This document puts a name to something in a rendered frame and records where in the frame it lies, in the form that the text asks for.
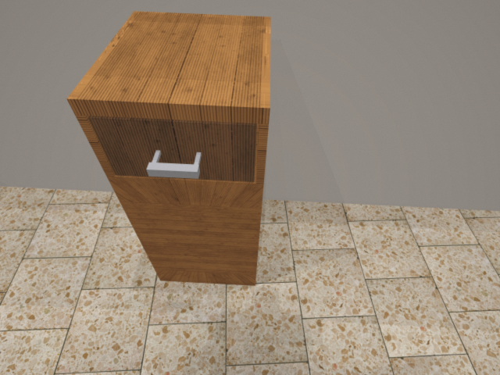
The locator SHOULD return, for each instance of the drawer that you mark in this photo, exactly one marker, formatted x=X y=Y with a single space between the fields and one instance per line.
x=228 y=149

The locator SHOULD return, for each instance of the cabinet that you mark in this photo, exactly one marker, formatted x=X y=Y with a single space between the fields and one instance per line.
x=186 y=66

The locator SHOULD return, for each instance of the handle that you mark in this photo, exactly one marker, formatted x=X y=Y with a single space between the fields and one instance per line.
x=159 y=169

